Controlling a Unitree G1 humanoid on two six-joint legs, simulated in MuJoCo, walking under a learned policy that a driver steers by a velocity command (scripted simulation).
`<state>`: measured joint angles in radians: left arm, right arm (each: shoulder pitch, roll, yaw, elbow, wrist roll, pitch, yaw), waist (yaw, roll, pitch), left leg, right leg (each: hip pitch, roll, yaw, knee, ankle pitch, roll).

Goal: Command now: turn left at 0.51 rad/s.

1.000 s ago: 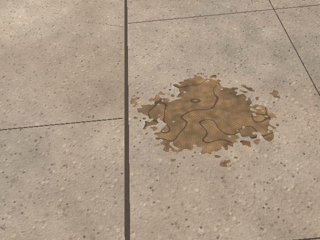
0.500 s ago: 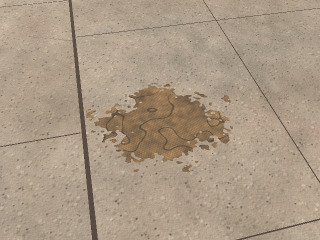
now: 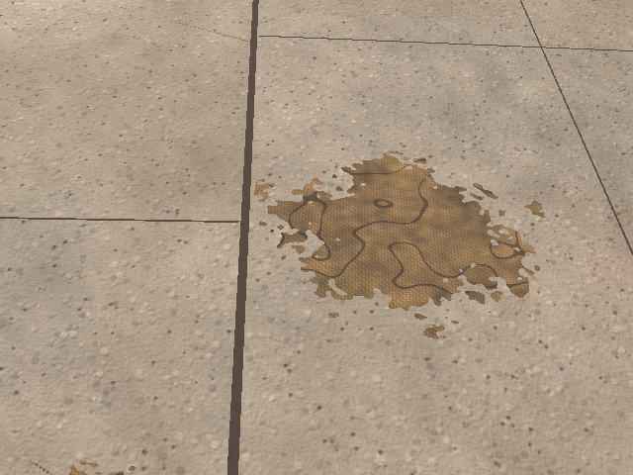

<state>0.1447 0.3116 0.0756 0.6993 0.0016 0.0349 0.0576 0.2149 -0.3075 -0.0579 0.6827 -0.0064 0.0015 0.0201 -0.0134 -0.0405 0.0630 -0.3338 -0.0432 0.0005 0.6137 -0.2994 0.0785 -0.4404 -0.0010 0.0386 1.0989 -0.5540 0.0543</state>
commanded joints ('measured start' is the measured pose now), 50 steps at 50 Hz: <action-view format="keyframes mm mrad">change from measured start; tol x32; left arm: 1 -24 116 36 -72 5 -17 8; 50 10 90 -3 -39 -31 -121 -91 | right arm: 1 -37 -171 -39 -86 20 -18 -24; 50 150 -98 -13 -18 0 -79 -21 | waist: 1 11 116 -116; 22 31 184 -149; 25 -20 -222 -108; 50 -46 161 56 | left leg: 1 212 264 -384 -270 416 148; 22 180 135 -568 -175 374 98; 25 -185 -142 -221 256 -367 -68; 30 -212 -52 -186 592 -166 -175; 41 179 6 45 -232 56 -70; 44 622 295 -375 -308 -28 55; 50 429 289 -289 -479 52 118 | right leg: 1 -182 -29 72 84 113 6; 20 75 56 84 -503 194 15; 25 343 -353 473 -810 727 -283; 37 331 -214 233 -898 152 -268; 50 -424 -111 18 -47 304 -82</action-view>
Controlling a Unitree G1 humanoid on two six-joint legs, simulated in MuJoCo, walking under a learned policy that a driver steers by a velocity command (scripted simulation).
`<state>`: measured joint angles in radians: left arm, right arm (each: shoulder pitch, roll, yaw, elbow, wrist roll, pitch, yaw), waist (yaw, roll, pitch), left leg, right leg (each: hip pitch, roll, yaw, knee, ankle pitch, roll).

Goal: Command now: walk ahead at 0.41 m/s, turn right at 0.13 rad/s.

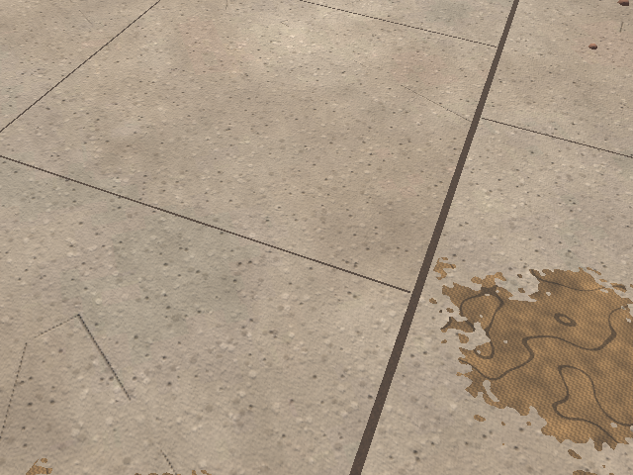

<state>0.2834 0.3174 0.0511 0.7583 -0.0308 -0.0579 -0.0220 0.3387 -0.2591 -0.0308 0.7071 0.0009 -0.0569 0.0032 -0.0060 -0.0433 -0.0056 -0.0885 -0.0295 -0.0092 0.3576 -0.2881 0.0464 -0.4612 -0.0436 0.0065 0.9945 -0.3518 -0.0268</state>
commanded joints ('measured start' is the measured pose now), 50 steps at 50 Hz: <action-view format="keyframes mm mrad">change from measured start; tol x32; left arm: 1 -124 63 15 -95 2 -27 -17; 50 -42 36 20 -168 8 36 16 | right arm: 1 27 -145 -41 -41 -10 -22 -5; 50 -56 -131 -49 -45 -6 -61 -2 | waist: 1 -49 155 110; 12 -60 119 127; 18 92 -151 -459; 23 -10 29 -23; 39 -11 -79 -35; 42 -47 384 -311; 50 -21 147 42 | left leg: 1 168 260 -219 -224 150 144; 10 87 259 55 -266 383 112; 15 219 265 138 174 1147 45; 16 68 237 154 405 1083 13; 18 -553 -43 -48 1057 -279 -65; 19 -655 18 -145 1096 -220 -48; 39 -178 42 -68 88 216 -45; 42 437 489 -830 -32 -216 217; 50 -23 276 -172 -184 205 141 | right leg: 1 -389 -63 42 55 152 10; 13 -127 65 -85 -410 314 -57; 16 367 134 -77 -439 279 -144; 18 952 -302 842 -601 22 -418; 23 319 -121 415 -770 242 -278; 33 141 -20 278 -741 236 -200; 39 281 -49 421 -511 236 -130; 43 -341 62 185 321 -156 16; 50 -236 -38 100 133 75 41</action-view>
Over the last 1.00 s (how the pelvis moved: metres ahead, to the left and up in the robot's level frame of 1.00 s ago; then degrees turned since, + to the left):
0.07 0.03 0.02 23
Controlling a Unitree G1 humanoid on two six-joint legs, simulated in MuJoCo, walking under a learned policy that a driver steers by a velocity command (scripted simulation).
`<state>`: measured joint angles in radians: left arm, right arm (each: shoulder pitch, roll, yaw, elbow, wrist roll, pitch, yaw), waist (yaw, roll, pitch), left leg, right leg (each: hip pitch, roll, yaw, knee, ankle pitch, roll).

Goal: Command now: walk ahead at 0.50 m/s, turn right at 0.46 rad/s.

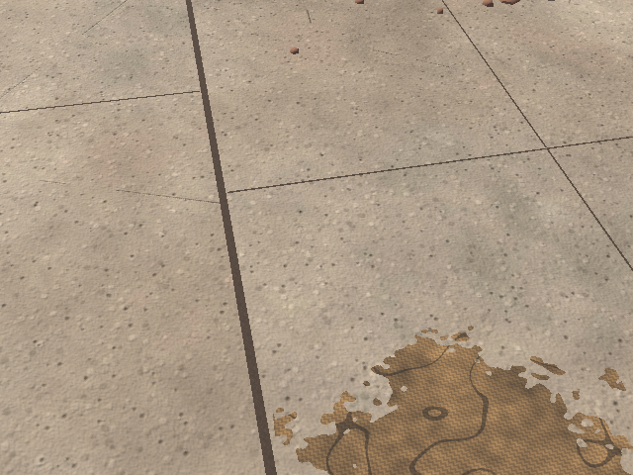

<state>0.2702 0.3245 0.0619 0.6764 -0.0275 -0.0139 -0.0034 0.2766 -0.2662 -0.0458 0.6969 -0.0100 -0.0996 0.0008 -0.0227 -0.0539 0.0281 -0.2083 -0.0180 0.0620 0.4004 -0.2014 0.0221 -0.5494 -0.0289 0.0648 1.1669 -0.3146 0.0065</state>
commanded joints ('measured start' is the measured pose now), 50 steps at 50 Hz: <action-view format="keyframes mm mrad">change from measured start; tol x32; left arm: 1 -48 16 4 -92 9 -9 -3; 50 -50 98 22 6 37 -104 2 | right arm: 1 14 -136 -38 -21 5 -20 2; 50 -49 -142 -52 -100 14 31 23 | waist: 1 -4 144 12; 12 -31 141 42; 17 140 -171 -454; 26 6 -11 2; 45 -102 193 -383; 50 36 70 -74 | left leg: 1 104 270 -224 -237 160 178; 14 235 262 -10 23 701 98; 18 -530 47 -186 910 -349 -8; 38 -496 87 -22 218 152 36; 42 0 -55 43 154 71 143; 44 596 335 -805 -9 -67 419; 50 106 195 -447 -161 265 291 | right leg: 1 -160 -51 45 -91 56 11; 12 -3 -7 -75 -608 199 -64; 15 519 30 -92 -659 248 -141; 17 986 -389 653 -809 91 -356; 24 393 -212 68 -1019 294 -224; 36 624 -242 -206 -1010 495 -168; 41 683 -238 -269 -642 1111 -113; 43 316 -141 -286 -113 616 -39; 44 -108 98 -144 242 -239 21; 50 -70 -80 30 -37 -8 7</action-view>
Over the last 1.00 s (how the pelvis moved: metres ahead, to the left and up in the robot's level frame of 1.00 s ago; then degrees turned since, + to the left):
0.54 -0.09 0.00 -33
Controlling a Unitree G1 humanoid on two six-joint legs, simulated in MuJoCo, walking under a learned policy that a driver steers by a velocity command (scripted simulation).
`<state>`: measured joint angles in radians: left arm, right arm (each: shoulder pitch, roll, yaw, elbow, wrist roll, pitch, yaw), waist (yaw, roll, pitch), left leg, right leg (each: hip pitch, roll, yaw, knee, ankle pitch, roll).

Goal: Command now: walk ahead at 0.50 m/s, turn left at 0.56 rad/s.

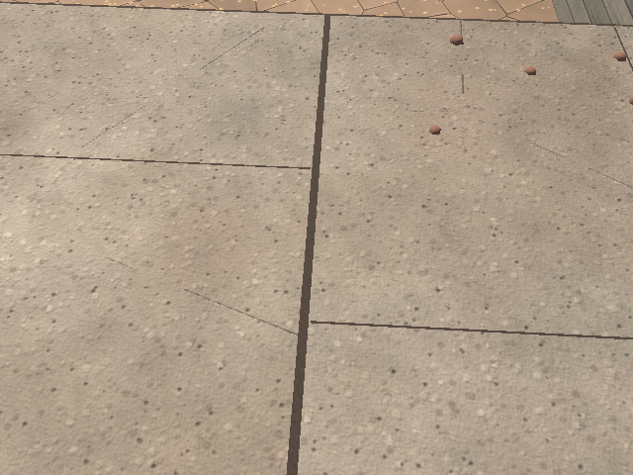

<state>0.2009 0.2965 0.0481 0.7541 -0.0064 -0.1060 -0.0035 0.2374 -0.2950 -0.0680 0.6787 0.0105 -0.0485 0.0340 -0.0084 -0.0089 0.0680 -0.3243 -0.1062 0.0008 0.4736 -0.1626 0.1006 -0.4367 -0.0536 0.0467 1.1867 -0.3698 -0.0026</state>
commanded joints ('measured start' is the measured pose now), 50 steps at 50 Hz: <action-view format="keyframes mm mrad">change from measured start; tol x32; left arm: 1 26 111 32 -70 21 -2 3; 50 -31 59 4 68 1 120 8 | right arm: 1 -9 -121 -31 -78 -3 -22 -16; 18 299 -107 -16 -56 15 22 -59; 50 -138 -78 4 -50 -21 55 -43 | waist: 1 28 27 -107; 15 33 137 -127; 18 10 -265 -449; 50 16 146 -186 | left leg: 1 179 275 -355 -244 274 215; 13 170 224 -388 -71 137 77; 19 -385 68 -184 871 -449 -151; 35 -20 137 -1 179 -125 -124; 39 376 389 -309 -92 534 21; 50 157 293 -199 -128 114 104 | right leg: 1 -169 -54 33 -95 60 36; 14 53 67 31 -726 348 18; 17 743 -375 475 -701 809 -256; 23 250 -204 133 -871 570 -197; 37 246 -207 -36 -789 397 -158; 40 -25 -2 -106 -414 -243 60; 50 180 7 -69 -584 47 80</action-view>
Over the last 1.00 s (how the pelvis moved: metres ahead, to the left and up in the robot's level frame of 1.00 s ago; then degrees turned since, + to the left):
0.54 -0.01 -0.01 15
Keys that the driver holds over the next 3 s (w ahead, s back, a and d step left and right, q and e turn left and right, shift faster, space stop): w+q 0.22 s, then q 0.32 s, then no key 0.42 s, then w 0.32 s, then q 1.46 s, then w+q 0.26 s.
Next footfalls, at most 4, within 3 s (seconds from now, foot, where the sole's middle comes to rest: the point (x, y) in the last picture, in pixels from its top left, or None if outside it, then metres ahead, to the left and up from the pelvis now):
0.32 right None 0.37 -0.14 -0.77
0.76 left None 0.30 0.11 -0.77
1.06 right None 0.37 -0.12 -0.77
1.42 left None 0.42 0.21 -0.77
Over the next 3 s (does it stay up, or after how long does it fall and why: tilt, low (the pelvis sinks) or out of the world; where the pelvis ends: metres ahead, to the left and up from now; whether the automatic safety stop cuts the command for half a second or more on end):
stays up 0.45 0.17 0.01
